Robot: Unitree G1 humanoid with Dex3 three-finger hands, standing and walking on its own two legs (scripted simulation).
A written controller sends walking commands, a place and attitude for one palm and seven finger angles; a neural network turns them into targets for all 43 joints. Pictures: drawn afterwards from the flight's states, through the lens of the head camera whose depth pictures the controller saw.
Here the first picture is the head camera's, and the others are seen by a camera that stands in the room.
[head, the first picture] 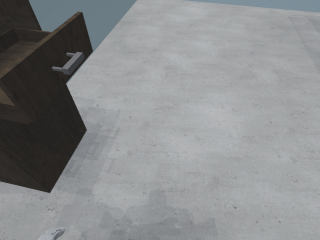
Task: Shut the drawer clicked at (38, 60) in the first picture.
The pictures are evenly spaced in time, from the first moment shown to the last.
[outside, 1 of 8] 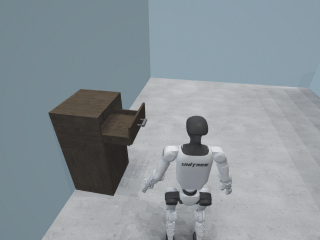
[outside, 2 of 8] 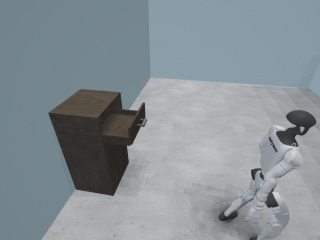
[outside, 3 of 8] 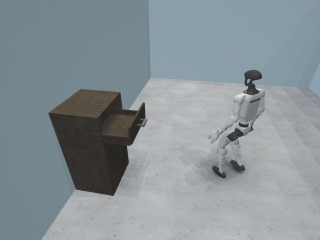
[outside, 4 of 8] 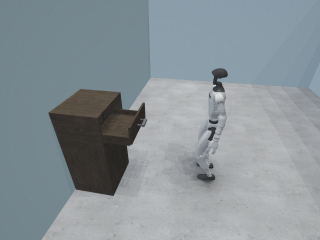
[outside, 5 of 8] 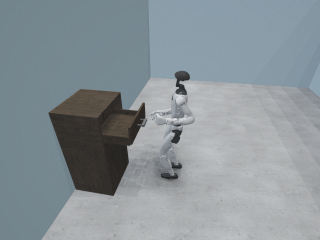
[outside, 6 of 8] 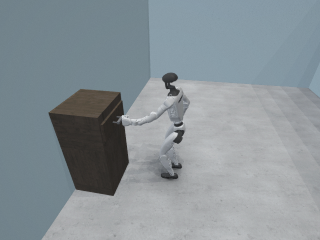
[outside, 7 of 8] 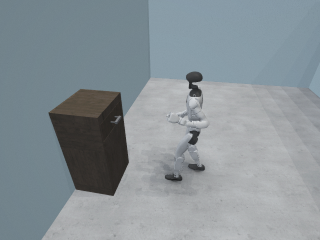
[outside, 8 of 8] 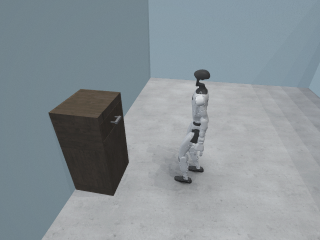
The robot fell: no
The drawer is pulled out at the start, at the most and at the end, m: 0.26 0.26 0.00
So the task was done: yes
